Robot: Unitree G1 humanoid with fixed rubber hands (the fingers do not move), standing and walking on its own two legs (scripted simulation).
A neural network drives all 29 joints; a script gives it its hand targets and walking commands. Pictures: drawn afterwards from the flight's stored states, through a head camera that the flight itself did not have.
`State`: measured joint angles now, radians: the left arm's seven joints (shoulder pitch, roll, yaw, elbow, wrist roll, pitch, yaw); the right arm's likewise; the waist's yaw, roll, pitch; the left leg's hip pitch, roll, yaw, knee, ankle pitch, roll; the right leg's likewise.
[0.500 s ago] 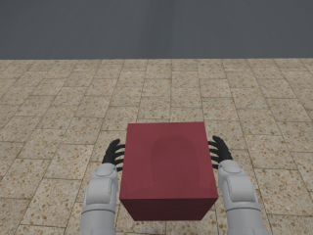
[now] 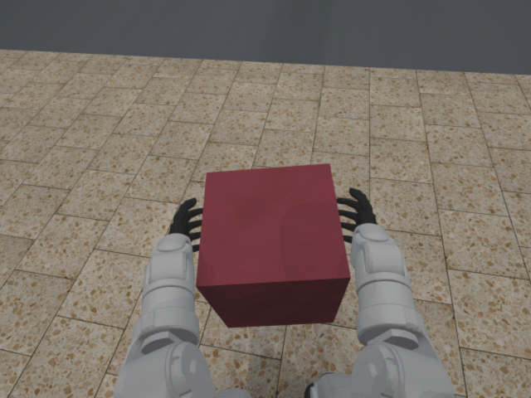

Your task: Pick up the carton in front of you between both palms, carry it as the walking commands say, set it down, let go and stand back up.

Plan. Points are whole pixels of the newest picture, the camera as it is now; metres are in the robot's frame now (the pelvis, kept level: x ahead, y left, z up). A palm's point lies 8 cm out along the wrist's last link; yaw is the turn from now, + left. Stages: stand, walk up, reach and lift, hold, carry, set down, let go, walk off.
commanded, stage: set down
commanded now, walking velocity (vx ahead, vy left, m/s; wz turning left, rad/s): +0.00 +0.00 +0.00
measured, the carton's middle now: (274, 253) +0.36 +0.01 -0.06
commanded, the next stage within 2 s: none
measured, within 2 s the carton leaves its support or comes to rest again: neither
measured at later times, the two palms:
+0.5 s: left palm (209, 255) +0.42 +0.16 -0.18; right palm (341, 265) +0.38 -0.13 -0.19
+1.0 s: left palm (230, 264) +0.47 +0.14 -0.33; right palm (340, 278) +0.42 -0.16 -0.33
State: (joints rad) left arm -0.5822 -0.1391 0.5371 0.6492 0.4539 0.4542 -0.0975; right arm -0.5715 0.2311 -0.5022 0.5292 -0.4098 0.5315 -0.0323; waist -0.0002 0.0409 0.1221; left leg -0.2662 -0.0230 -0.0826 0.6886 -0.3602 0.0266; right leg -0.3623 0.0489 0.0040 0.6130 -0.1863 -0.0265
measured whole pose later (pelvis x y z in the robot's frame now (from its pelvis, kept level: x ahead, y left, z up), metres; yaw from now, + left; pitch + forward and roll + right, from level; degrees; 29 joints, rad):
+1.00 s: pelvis -0.03 +0.03 -0.23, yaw +2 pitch +46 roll +0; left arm -1.09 0.08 0.30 0.81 0.15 0.24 0.04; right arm -0.94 0.08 -0.56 0.54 -0.20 0.26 -0.08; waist -0.08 0.03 -0.10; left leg -1.89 -0.12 -0.01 1.70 -0.61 0.02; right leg -2.00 0.02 0.06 1.59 -0.39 0.05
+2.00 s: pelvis -0.05 +0.04 -0.37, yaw +0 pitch +44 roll -4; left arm -1.57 0.32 0.02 1.13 0.06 0.25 0.08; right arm -1.39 -0.11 -0.59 0.89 -0.08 0.23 -0.07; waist -0.18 -0.02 0.24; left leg -2.25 -0.14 -0.01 2.19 -0.70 0.03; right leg -2.33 0.01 0.02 2.02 -0.46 0.07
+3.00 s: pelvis -0.06 +0.03 -0.38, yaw +0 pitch +36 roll -6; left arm -1.69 0.52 -0.17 1.20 -0.13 0.15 0.01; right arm -1.49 -0.28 -0.48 1.19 0.10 0.04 -0.10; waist -0.15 -0.04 0.48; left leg -2.18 -0.11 -0.04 2.26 -0.70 0.02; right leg -2.25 -0.01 -0.04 2.08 -0.45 0.04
